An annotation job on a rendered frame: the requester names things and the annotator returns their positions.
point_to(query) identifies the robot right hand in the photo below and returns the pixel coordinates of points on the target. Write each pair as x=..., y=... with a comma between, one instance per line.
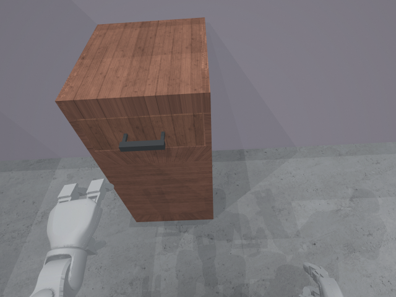
x=328, y=287

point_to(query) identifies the drawer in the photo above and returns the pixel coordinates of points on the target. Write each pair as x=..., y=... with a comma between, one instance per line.
x=185, y=129

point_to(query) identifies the handle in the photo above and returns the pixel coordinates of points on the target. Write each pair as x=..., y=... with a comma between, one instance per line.
x=125, y=146

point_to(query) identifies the left robot forearm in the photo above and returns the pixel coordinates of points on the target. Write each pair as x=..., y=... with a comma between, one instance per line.
x=62, y=274

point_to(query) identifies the robot left hand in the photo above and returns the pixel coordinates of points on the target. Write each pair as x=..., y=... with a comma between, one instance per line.
x=73, y=221

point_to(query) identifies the cabinet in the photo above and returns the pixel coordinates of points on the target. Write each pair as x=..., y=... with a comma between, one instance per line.
x=148, y=68

